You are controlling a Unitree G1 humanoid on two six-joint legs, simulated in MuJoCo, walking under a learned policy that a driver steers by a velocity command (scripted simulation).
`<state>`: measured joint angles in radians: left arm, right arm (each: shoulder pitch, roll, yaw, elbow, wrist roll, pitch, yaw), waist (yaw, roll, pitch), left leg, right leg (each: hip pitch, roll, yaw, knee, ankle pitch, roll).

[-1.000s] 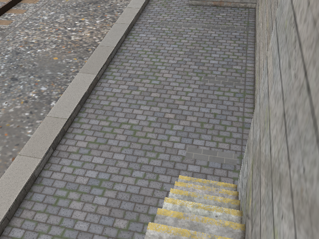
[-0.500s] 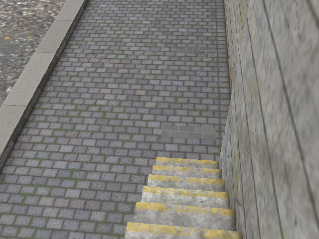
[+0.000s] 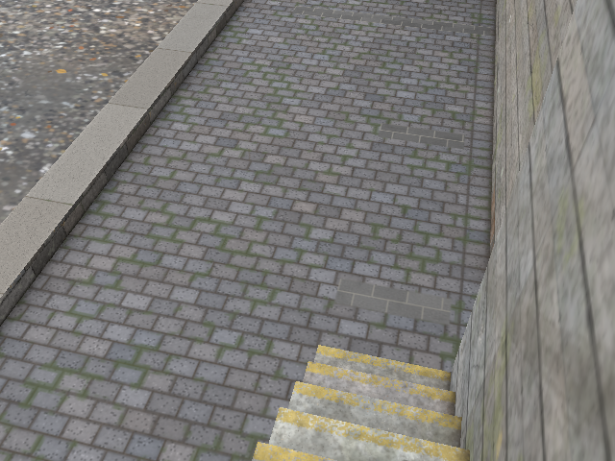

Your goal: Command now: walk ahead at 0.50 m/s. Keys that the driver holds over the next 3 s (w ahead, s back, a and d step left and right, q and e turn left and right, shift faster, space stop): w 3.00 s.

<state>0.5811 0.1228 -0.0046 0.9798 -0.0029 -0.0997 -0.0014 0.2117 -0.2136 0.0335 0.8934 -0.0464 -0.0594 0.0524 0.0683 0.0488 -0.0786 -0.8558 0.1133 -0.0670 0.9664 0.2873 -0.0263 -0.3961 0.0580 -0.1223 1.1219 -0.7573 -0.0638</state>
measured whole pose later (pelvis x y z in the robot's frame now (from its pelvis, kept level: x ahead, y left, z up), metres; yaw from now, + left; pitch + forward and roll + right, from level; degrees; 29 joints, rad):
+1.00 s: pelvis +0.41 -0.12 -0.36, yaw -1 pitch +2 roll -1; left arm 0.64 0.13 -0.02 1.03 0.12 -0.15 -0.08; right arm 0.30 -0.20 0.05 0.82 -0.07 -0.07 0.07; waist 0.04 0.07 -0.13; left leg -1.10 0.11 -0.02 1.54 0.05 -0.02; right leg -0.38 0.11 -0.03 0.83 -0.49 -0.09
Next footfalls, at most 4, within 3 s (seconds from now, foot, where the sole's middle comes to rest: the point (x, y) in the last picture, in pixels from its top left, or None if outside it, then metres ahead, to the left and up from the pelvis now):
0.16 left None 0.23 0.17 -0.89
0.76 right None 0.42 -0.19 -1.09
1.34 left None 0.70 -0.01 -1.30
1.78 right None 0.88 -0.24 -1.50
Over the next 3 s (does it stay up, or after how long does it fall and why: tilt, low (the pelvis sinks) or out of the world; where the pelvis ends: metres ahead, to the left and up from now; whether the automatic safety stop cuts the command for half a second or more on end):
stays up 1.31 -0.27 -1.16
